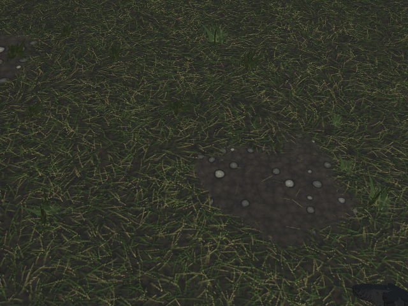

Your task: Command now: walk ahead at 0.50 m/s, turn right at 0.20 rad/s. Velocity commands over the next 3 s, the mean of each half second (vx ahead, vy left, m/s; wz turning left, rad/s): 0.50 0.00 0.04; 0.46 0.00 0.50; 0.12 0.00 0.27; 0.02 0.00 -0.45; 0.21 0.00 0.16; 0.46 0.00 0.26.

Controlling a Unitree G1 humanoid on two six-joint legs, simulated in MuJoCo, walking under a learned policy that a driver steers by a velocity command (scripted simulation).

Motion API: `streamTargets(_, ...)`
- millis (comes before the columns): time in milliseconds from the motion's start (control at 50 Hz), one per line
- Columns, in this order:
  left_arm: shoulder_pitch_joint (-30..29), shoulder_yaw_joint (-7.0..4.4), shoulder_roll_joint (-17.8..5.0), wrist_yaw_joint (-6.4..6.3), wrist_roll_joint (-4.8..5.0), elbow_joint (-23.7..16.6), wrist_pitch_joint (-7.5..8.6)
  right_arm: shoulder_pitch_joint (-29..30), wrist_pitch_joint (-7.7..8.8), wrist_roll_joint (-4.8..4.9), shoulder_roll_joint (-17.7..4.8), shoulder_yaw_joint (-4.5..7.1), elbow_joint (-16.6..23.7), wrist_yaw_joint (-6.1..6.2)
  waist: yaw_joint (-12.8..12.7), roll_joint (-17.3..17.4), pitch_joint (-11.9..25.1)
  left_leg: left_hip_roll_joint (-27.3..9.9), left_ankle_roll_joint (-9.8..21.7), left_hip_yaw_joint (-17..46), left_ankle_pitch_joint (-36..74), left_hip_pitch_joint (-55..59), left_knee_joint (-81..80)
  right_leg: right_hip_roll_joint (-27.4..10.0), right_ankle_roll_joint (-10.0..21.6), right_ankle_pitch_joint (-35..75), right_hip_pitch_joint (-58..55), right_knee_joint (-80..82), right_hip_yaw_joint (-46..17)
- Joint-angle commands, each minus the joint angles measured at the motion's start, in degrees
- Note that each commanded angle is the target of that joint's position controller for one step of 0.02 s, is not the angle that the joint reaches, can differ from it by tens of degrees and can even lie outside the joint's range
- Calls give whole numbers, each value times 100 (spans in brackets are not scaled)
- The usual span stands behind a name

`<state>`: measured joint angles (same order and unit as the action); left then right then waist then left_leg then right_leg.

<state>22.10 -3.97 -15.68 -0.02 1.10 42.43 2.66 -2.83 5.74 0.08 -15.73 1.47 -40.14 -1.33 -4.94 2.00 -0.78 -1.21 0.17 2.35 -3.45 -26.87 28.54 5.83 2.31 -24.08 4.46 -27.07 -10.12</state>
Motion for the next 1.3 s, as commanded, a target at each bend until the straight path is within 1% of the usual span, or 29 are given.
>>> streamTargets(20, 16, 2, -301, 0, -114, -401, 114, -1601, 137, -109, -1400, 465, 97, 73, 948, 87, 1390, -1184, 871, 1223, 122, 3276, 35, -633, 309, 1807, 1476, -2187, -273)
streamTargets(40, 663, 60, -134, -14, 77, -383, 173, -2147, 58, -84, -1634, 573, -200, -5, 835, 1784, 1956, -2109, 1718, 3830, -1600, 4562, -897, 16, -69, -742, 3191, -3878, 250)
streamTargets(60, 370, -42, -664, -34, 133, -313, 173, -2060, 42, 58, -1109, 438, -160, -41, 962, 1003, 1411, -2064, 1577, 4204, -2864, 4331, -1234, -289, -87, -801, 3903, -4522, -110)
streamTargets(100, -585, -72, -771, -51, 21, -516, 156, -1368, -18, 0, -750, 296, -27, -24, 882, 116, 334, -1626, 1240, 2757, -1970, 3058, -1352, -765, -75, 150, 3985, -4405, 283)
streamTargets(140, -683, -85, -602, -39, -58, -558, 164, -1138, -14, -88, -578, 226, -40, -24, 648, 248, 74, -1242, 1180, 2018, -882, 2349, -1585, -1068, -94, 676, 3551, -3839, 381)
streamTargets(180, -575, -64, -439, -31, -48, -504, 137, -1199, 12, -42, -537, 212, -113, -27, 570, 404, 150, -1082, 1222, 1573, -142, 2221, -1728, -1111, -161, 800, 3332, -3504, 516)
streamTargets(320, -1804, 61, -189, 13, -104, -810, 214, -1743, -78, 91, -862, 293, -440, 93, 857, 239, -120, -824, 1164, 782, 835, 2123, -1947, -1008, -425, 2406, 3205, -1236, 724)
streamTargets(420, -2583, 54, -289, 179, -21, -986, 351, -2191, -208, 142, -944, 323, -619, 160, 1025, 258, -272, -989, 1107, 1076, 564, 2283, -1620, -733, -407, 2695, 2712, -275, 713)
streamTargets(500, -1829, -125, -698, 154, -42, -786, 440, -2061, -294, 144, -1053, 378, -605, 225, 434, 375, 133, -925, 820, 1230, 1377, 2332, -664, -602, -63, 2207, 1205, 317, 774)
streamTargets(520, -1052, -225, -934, 98, -113, -624, 452, -1975, -285, 94, -887, 316, -526, 215, 57, 271, 763, -602, 645, 1034, 1365, 1829, 353, -926, 175, 2288, -116, 152, 570)
streamTargets(540, -13, -329, -1371, 26, -160, -505, 412, -1913, -267, -79, -495, 184, -298, 228, -315, -573, 1740, -72, 399, 606, -384, 726, 2170, -2086, 497, 2417, -1772, -90, -564)
streamTargets(560, 30, -340, -1512, 82, -172, -407, 332, -2746, -188, 134, -158, 91, -177, 215, 150, -2276, 2299, 414, 184, 391, -3186, -1053, 3659, -3120, 1269, 1154, -2865, 537, -2878)
streamTargets(580, -192, -201, -899, 90, -115, -470, 317, -2441, -200, 248, -768, 236, -299, 229, 8, -1445, 1601, 54, 135, 656, -2950, -1579, 4250, -2898, 1112, 280, -2297, 855, -2760)
streamTargets(600, -471, -119, -644, 74, -80, -460, 312, -1943, -224, 263, -942, 313, -206, 222, 6, -1044, 862, -125, 120, 544, -2396, -1715, 4283, -2680, 911, 425, -1569, 975, -1840)
streamTargets(620, -776, -72, -545, 87, -103, -431, 315, -1773, -255, 216, -847, 315, -196, 231, 179, -674, 523, -317, 65, 439, -1975, -1490, 4168, -2425, 822, 971, -905, 1148, -1270)
streamTargets(660, -1124, -40, -407, 91, -173, -342, 341, -1726, -348, 167, -652, 336, -141, 186, 454, -857, 157, -571, -1, 410, -1530, -1096, 3862, -2129, 784, 1578, -55, 1512, -455)
streamTargets(760, -1179, -155, -658, 40, -166, -75, 441, -1310, -492, 114, -412, 301, 139, 129, 538, -615, -121, -703, -178, 354, -736, -1272, 3145, -2154, 950, 2391, 296, 1982, 560)
streamTargets(920, -912, -273, -1123, -57, -28, 209, 223, -120, -428, 57, -403, 245, 672, -154, 208, -482, -389, -421, 78, -309, 245, -791, 991, -2096, 570, 3861, -253, 1483, 1807)
streamTargets(960, -953, -322, -1275, -91, 77, 212, 142, -271, -463, 20, -580, 335, 758, -195, 376, -663, -146, -165, 245, -522, -211, -374, 816, -2134, 409, 4989, -495, 830, 1926)
streamTargets(1000, -1101, -331, -1285, -113, 190, 161, 73, -1343, -504, -1, -947, 557, 523, -167, 994, -573, 455, 314, 536, -759, 23, 1028, 250, -1874, 135, 5653, -338, -771, 2132)
streamTargets(1020, -877, -257, -1085, -102, 84, 154, 91, -1969, -545, -2, -1335, 719, 380, -45, 1261, -50, 850, 185, 766, -329, 1414, 2318, 1, -1540, -213, 4410, 530, -2221, 2216)
streamTargets(1040, -375, -19, -296, -37, -359, -34, 128, -1831, -587, -10, -1945, 758, 476, 94, 600, 1735, 1244, -1277, 1472, 1676, 4500, 3879, 518, -698, -611, -1286, 2537, -4320, 2093)
streamTargets(1060, -12, 12, -640, 15, -229, -8, 180, -1697, -486, -115, -1848, 675, 861, 2, 719, 1295, 2759, -2191, 2517, 3792, 3470, 4489, -129, -287, -677, -1893, 3102, -5513, 710)
streamTargets(1080, -665, -106, -1074, 20, -24, -52, 160, -1491, -440, -67, -1470, 607, 920, -72, 971, 345, 2394, -1856, 2248, 3170, 2726, 4098, -423, -581, -574, -1296, 3325, -5525, 401)
streamTargets(1100, -1031, -82, -1001, -28, -2, -199, 136, -1225, -411, 35, -1273, 555, 860, -66, 845, 137, 1606, -1531, 1951, 2554, 2075, 3407, -532, -739, -505, -756, 3575, -5112, 525)
streamTargets(1140, -1110, -93, -985, -161, -126, -156, 20, -796, -453, 47, -1046, 482, 893, 22, 518, -20, 913, -1149, 1637, 2022, 1726, 2079, -771, -1007, -525, -186, 3174, -4417, 477)
streamTargets(1180, -960, -99, -935, -178, -153, -118, -83, -640, -476, -87, -1061, 480, 968, 73, 332, 145, 875, -1000, 1593, 1829, 1946, 1428, -918, -912, -555, 17, 2673, -4058, 530)
streamTargets(1240, -846, -33, -742, -220, -172, -1, -153, -648, -476, -74, -1031, 458, 909, 166, 312, 130, 1080, -978, 1578, 1474, 2310, 1336, -864, -877, -696, 324, 2533, -3453, 596)
streamTargets(1300, -973, 32, -582, -214, -135, 37, -236, -550, -502, -103, -730, 317, 784, 215, 373, 256, 1098, -820, 1379, 1140, 1271, 1130, -992, -1039, -743, 923, 2128, -2706, 597)
